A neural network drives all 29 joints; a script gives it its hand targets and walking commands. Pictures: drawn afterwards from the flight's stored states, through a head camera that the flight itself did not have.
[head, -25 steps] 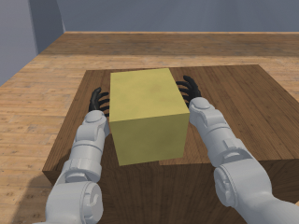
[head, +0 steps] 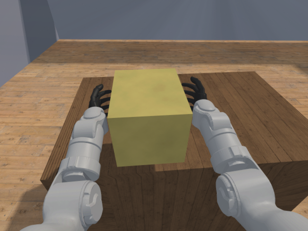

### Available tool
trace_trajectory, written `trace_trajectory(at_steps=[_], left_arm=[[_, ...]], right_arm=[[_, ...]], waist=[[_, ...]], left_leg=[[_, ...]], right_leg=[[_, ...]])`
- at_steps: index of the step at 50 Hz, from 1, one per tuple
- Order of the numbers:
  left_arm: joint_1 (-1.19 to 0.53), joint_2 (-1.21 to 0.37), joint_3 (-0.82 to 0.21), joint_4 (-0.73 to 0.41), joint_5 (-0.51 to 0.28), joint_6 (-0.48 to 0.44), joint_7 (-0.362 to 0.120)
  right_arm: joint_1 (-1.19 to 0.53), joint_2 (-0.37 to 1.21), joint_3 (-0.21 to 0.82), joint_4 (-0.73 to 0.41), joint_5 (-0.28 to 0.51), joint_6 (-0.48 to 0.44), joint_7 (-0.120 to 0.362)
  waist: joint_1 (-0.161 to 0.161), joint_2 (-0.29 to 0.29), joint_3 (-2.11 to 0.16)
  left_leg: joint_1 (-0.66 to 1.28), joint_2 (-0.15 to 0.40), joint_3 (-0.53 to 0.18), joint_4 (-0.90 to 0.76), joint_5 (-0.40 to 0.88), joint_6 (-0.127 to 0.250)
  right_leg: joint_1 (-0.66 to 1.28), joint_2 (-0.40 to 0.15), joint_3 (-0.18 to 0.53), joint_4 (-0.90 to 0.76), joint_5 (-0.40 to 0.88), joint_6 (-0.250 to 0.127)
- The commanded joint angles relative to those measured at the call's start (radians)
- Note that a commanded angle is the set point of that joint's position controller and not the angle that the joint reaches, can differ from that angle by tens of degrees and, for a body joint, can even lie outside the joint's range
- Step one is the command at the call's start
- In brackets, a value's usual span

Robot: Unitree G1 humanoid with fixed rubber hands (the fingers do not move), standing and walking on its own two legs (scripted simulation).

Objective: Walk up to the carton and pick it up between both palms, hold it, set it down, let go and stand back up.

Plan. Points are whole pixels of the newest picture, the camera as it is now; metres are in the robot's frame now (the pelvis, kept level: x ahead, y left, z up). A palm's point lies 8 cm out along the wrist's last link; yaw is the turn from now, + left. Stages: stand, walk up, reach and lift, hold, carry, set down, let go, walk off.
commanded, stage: reach and lift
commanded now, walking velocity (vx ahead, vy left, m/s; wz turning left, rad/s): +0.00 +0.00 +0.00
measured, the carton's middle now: (148, 114) +0.41 +0.04 +0.14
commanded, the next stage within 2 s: hold in 0.54 s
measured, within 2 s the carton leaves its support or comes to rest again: neither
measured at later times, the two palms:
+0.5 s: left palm (95, 106) +0.38 +0.17 +0.19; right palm (200, 101) +0.40 -0.10 +0.20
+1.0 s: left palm (94, 100) +0.38 +0.17 +0.21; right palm (203, 97) +0.39 -0.11 +0.21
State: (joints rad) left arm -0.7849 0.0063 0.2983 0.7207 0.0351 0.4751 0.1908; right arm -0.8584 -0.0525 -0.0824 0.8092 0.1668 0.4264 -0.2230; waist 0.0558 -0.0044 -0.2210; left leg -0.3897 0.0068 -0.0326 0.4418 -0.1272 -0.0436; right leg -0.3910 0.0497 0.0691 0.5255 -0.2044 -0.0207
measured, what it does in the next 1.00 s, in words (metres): stands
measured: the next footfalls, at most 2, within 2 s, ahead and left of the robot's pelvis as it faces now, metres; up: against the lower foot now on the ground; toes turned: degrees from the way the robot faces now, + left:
none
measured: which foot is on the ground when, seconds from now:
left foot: down 0.00-1.00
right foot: down 0.00-1.00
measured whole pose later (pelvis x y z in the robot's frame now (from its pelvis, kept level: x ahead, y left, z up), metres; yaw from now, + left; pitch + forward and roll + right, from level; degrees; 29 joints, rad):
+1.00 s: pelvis +0.00 +0.00 +0.00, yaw +0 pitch +3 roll +1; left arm -0.82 0.02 0.30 0.57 0.05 0.65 0.15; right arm -0.84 -0.04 -0.09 0.59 0.22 0.60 -0.31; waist 0.03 0.00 -0.21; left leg -0.37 0.01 -0.03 0.44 -0.13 -0.04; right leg -0.36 0.05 0.07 0.51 -0.20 -0.02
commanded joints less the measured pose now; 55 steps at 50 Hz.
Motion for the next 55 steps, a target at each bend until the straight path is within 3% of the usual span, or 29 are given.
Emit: trace_trajectory(at_steps=[1, 2, 5, 8, 11, 13, 15, 16, 18, 19, 20, 22, 26, 28, 29, 30, 32, 34, 35, 38, 40, 41, 43, 45, 47, 48, 49, 51, 55], left_arm=[[-1.133, -0.713, -0.502, -0.476, -0.136, -0.083, -0.184], [-1.092, -0.733, -0.551, -0.47, -0.17, -0.073, -0.187], [-1.136, -0.705, -0.523, -0.424, -0.168, -0.06, -0.184], [-1.153, -0.755, -0.605, -0.485, -0.209, -0.056, -0.178], [-1.131, -0.667, -0.48, -0.43, -0.157, -0.038, -0.202], [-1.18, -0.659, -0.475, -0.411, -0.137, -0.028, -0.201], [-1.164, -0.722, -0.565, -0.513, -0.191, -0.03, -0.194], [-1.119, -0.679, -0.494, -0.417, -0.175, -0.018, -0.204], [-1.087, -0.734, -0.572, -0.469, -0.205, -0.012, -0.213], [-1.071, -0.709, -0.537, -0.429, -0.198, 0.0, -0.221], [-1.112, -0.72, -0.552, -0.47, -0.194, -0.001, -0.218], [-1.123, -0.725, -0.592, -0.492, -0.201, 0.01, -0.208], [-1.178, -0.687, -0.52, -0.469, -0.172, 0.016, -0.215], [-1.184, -0.693, -0.514, -0.465, -0.187, 0.014, -0.209], [-1.131, -0.709, -0.516, -0.448, -0.166, 0.031, -0.206], [-1.109, -0.694, -0.502, -0.394, -0.156, 0.037, -0.218], [-1.14, -0.734, -0.552, -0.498, -0.184, 0.029, -0.209], [-1.126, -0.711, -0.528, -0.455, -0.186, 0.035, -0.215], [-1.172, -0.732, -0.572, -0.54, -0.209, 0.028, -0.209], [-1.129, -0.752, -0.585, -0.525, -0.21, 0.047, -0.205], [-1.147, -0.74, -0.601, -0.581, -0.23, 0.048, -0.198], [-1.146, -0.748, -0.604, -0.593, -0.232, 0.053, -0.198], [-1.078, -0.713, -0.559, -0.488, -0.181, 0.087, -0.215], [-1.043, -0.716, -0.572, -0.514, -0.189, 0.092, -0.213], [-1.058, -0.718, -0.552, -0.506, -0.159, 0.106, -0.224], [-1.101, -0.721, -0.568, -0.583, -0.174, 0.095, -0.217], [-1.065, -0.694, -0.534, -0.509, -0.15, 0.109, -0.224], [-1.095, -0.724, -0.534, -0.515, -0.156, 0.105, -0.215], [-1.094, -0.704, -0.526, -0.522, -0.166, 0.118, -0.227]], right_arm=[[-0.957, 0.872, 0.355, -0.425, 0.133, -0.026, 0.084], [-0.971, 0.896, 0.369, -0.535, 0.137, -0.033, 0.073], [-0.991, 0.911, 0.363, -0.481, 0.131, -0.004, 0.065], [-1.026, 0.885, 0.374, -0.567, 0.159, -0.013, 0.062], [-0.891, 0.889, 0.336, -0.419, 0.136, 0.033, 0.055], [-0.884, 0.872, 0.308, -0.326, 0.125, 0.056, 0.057], [-0.968, 0.908, 0.368, -0.505, 0.174, 0.031, 0.057], [-0.949, 0.899, 0.348, -0.467, 0.161, 0.05, 0.046], [-1.021, 0.922, 0.389, -0.645, 0.189, 0.032, 0.036], [-0.956, 0.899, 0.365, -0.567, 0.184, 0.055, 0.025], [-1.035, 0.921, 0.385, -0.656, 0.197, 0.042, 0.027], [-0.97, 0.871, 0.362, -0.584, 0.185, 0.061, 0.028], [-0.956, 0.885, 0.33, -0.483, 0.158, 0.082, 0.035], [-1.004, 0.894, 0.343, -0.538, 0.176, 0.078, 0.038], [-0.98, 0.861, 0.342, -0.518, 0.172, 0.084, 0.041], [-0.996, 0.851, 0.324, -0.502, 0.18, 0.083, 0.035], [-0.968, 0.828, 0.327, -0.51, 0.187, 0.08, 0.041], [-1.001, 0.864, 0.349, -0.562, 0.194, 0.083, 0.032], [-1.011, 0.877, 0.369, -0.601, 0.207, 0.078, 0.033], [-1.011, 0.867, 0.378, -0.661, 0.232, 0.091, 0.023], [-0.985, 0.865, 0.387, -0.649, 0.231, 0.11, 0.02], [-1.017, 0.877, 0.411, -0.672, 0.249, 0.104, 0.028], [-0.909, 0.836, 0.364, -0.571, 0.237, 0.131, 0.014], [-0.987, 0.827, 0.4, -0.686, 0.243, 0.118, 0.015], [-0.948, 0.816, 0.362, -0.603, 0.228, 0.137, 0.007], [-1.016, 0.842, 0.395, -0.696, 0.245, 0.126, 0.017], [-0.942, 0.822, 0.365, -0.587, 0.224, 0.149, 0.008], [-0.981, 0.797, 0.358, -0.557, 0.221, 0.143, 0.024], [-0.978, 0.827, 0.371, -0.603, 0.237, 0.155, 0.015]], waist=[[-0.149, 0.054, -0.603], [-0.175, 0.037, -0.644], [-0.187, 0.002, -0.562], [-0.202, 0.066, -0.639], [-0.193, -0.015, -0.494], [-0.196, 0.043, -0.436], [-0.18, 0.05, -0.612], [-0.196, 0.007, -0.498], [-0.207, 0.021, -0.642], [-0.213, 0.004, -0.547], [-0.195, 0.012, -0.619], [-0.236, 0.043, -0.567], [-0.208, 0.058, -0.529], [-0.203, 0.021, -0.528], [-0.191, 0.052, -0.535], [-0.205, 0.042, -0.502], [-0.229, 0.083, -0.556], [-0.213, 0.016, -0.532], [-0.218, 0.044, -0.63], [-0.215, 0.078, -0.632], [-0.233, 0.035, -0.636], [-0.207, 0.043, -0.653], [-0.243, 0.063, -0.505], [-0.209, 0.031, -0.592], [-0.224, 0.056, -0.523], [-0.207, 0.02, -0.603], [-0.227, 0.036, -0.474], [-0.21, 0.051, -0.497], [-0.216, 0.02, -0.513]], left_leg=[[0.248, -0.072, -0.024, -0.034, -0.002, 0.014], [0.256, -0.085, -0.023, -0.026, 0.028, 0.016], [0.218, -0.086, -0.022, -0.026, -0.02, 0.023], [0.277, -0.087, -0.032, -0.015, 0.027, 0.004], [0.2, -0.089, -0.019, -0.043, -0.048, 0.027], [0.187, -0.077, -0.014, -0.079, -0.135, 0.023], [0.247, -0.073, -0.026, -0.035, 0.001, 0.016], [0.202, -0.088, -0.027, -0.046, -0.054, 0.029], [0.237, -0.096, -0.035, -0.028, 0.046, 0.025], [0.226, -0.097, -0.035, -0.027, 0.015, 0.023], [0.21, -0.093, -0.027, -0.024, 0.002, 0.029], [0.246, -0.082, -0.056, -0.028, 0.026, 0.009], [0.244, -0.074, -0.027, -0.054, -0.075, 0.015], [0.224, -0.079, -0.024, -0.057, -0.077, 0.025], [0.221, -0.077, -0.022, -0.053, -0.038, 0.012], [0.214, -0.081, -0.023, -0.051, -0.055, 0.018], [0.279, -0.071, -0.048, -0.035, 0.03, 0.002], [0.235, -0.085, -0.029, -0.044, -0.024, 0.018], [0.264, -0.081, -0.028, -0.035, 0.024, 0.007], [0.271, -0.088, -0.029, -0.022, 0.03, 0.004], [0.307, -0.082, -0.045, -0.021, 0.069, 0.003], [0.287, -0.079, -0.047, -0.017, 0.088, 0.004], [0.26, -0.087, -0.033, -0.039, -0.016, 0.007], [0.275, -0.083, -0.039, -0.029, 0.029, 0.014], [0.255, -0.084, -0.034, -0.045, 0.018, 0.003], [0.289, -0.083, -0.038, -0.043, 0.038, 0.013], [0.247, -0.086, -0.036, -0.059, -0.021, 0.015], [0.262, -0.071, -0.04, -0.066, -0.031, 0.008], [0.271, -0.078, -0.033, -0.055, -0.029, 0.025]], right_leg=[[0.426, -0.033, -0.025, -0.172, 0.318, 0.089], [0.462, -0.036, -0.029, -0.172, 0.405, 0.091], [0.428, -0.039, -0.024, -0.181, 0.347, 0.098], [0.404, -0.017, -0.037, -0.169, 0.358, 0.085], [0.437, -0.047, -0.011, -0.184, 0.334, 0.101], [0.386, -0.047, -0.019, -0.203, 0.193, 0.089], [0.422, -0.036, -0.023, -0.172, 0.321, 0.097], [0.432, -0.047, -0.015, -0.193, 0.322, 0.1], [0.484, -0.033, -0.012, -0.17, 0.464, 0.099], [0.457, -0.035, -0.011, -0.191, 0.42, 0.101], [0.491, -0.043, -0.005, -0.173, 0.425, 0.104], [0.419, -0.02, -0.03, -0.174, 0.395, 0.085], [0.361, -0.043, -0.021, -0.2, 0.231, 0.09], [0.388, -0.033, -0.027, -0.198, 0.244, 0.088], [0.395, -0.029, -0.025, -0.184, 0.284, 0.088], [0.391, -0.028, -0.026, -0.185, 0.295, 0.082], [0.377, -0.015, -0.041, -0.183, 0.352, 0.072], [0.417, -0.028, -0.023, -0.194, 0.33, 0.084], [0.436, -0.017, -0.03, -0.174, 0.36, 0.08], [0.416, -0.023, -0.015, -0.183, 0.365, 0.086], [0.42, -0.01, -0.03, -0.181, 0.414, 0.092], [0.421, -0.004, -0.03, -0.172, 0.426, 0.089], [0.41, -0.024, -0.013, -0.201, 0.356, 0.083], [0.436, -0.015, -0.018, -0.191, 0.379, 0.083], [0.426, -0.017, -0.022, -0.199, 0.377, 0.086], [0.438, 0.0, -0.033, -0.196, 0.382, 0.085], [0.416, -0.028, -0.022, -0.208, 0.329, 0.091], [0.366, -0.011, -0.034, -0.211, 0.252, 0.075], [0.407, -0.026, -0.011, -0.206, 0.308, 0.09]])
